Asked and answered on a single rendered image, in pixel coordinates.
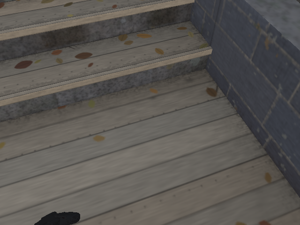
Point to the left robot hand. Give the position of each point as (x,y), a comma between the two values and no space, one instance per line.
(64,218)

